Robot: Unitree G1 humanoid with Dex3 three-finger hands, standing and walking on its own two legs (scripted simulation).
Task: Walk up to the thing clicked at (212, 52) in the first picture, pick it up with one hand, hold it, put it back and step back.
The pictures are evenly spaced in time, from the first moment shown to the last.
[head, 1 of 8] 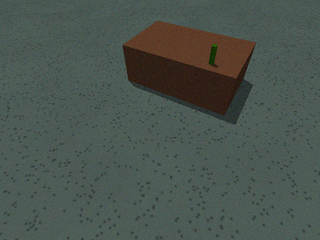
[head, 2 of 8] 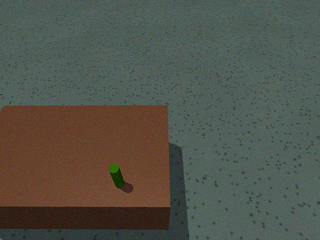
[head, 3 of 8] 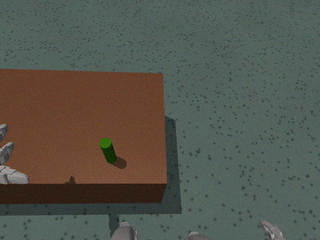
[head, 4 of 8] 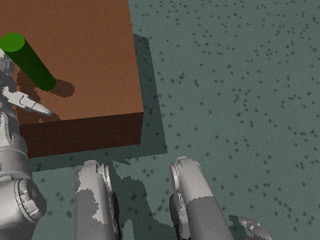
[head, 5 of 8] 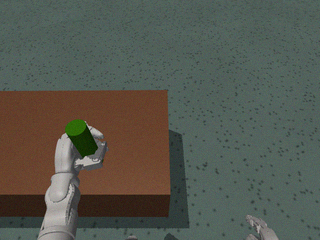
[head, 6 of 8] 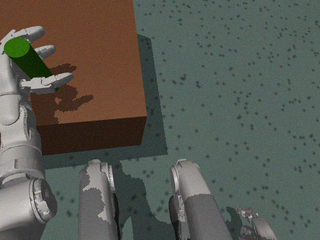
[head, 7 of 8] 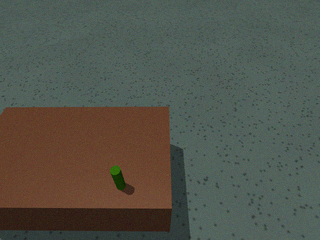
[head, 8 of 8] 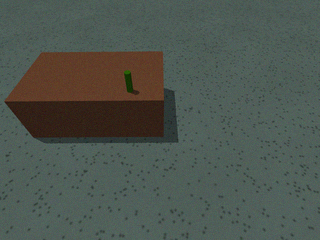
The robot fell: no
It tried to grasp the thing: yes
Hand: left
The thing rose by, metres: 0.35
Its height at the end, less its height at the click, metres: +0.00
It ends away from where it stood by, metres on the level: 0.00
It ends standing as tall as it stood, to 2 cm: yes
